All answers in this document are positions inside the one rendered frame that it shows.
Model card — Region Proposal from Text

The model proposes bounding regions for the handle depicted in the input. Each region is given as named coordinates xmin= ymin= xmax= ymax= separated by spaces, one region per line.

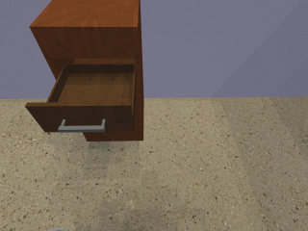
xmin=58 ymin=118 xmax=106 ymax=133

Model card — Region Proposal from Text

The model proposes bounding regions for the drawer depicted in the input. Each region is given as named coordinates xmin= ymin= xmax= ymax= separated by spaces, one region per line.
xmin=25 ymin=64 xmax=137 ymax=133

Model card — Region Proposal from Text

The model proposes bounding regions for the cabinet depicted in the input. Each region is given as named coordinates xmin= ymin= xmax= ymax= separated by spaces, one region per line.
xmin=29 ymin=0 xmax=144 ymax=141

